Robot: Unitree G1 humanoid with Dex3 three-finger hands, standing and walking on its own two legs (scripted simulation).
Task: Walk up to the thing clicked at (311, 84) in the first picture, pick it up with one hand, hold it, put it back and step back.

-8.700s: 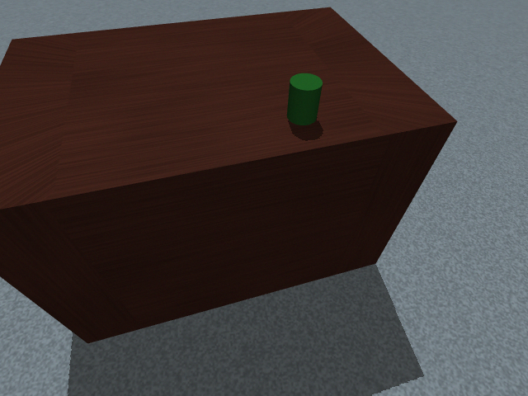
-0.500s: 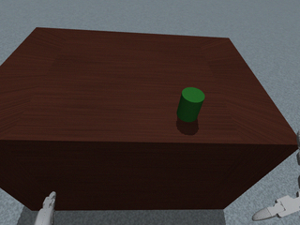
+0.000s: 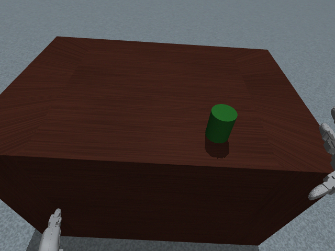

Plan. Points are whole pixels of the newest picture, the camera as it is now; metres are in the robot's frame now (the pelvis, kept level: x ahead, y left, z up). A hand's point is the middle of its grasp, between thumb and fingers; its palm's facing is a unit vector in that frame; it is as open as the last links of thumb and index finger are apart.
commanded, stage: go down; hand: right
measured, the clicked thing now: (220, 124) +0.49 -0.16 +0.02
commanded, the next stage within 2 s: none
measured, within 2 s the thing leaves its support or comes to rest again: neither
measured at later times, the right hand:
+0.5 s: hand (320, 138) +0.33 -0.32 +0.15, palm faces +0.04 +1.00 +0.00, open 17.6 cm
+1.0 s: hand (321, 127) +0.37 -0.34 +0.15, palm faces +0.11 +0.99 -0.01, open 17.6 cm
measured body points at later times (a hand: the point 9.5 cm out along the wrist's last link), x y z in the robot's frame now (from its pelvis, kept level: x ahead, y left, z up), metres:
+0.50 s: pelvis +0.00 +0.00 +0.00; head -0.01 -0.01 +0.45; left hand +0.15 +0.26 -0.07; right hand +0.32 -0.37 +0.15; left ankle -0.03 +0.12 -0.74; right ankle +0.01 -0.14 -0.74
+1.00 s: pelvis +0.00 +0.00 -0.01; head +0.03 -0.01 +0.44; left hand +0.15 +0.26 -0.09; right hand +0.36 -0.40 +0.15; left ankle -0.03 +0.12 -0.74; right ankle +0.01 -0.14 -0.74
